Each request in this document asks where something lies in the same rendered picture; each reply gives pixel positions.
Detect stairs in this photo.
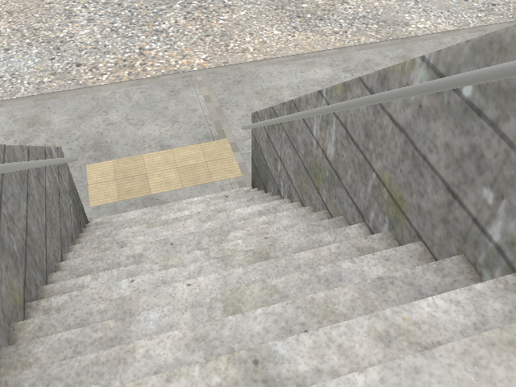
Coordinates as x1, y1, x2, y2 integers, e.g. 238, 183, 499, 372
0, 186, 516, 387

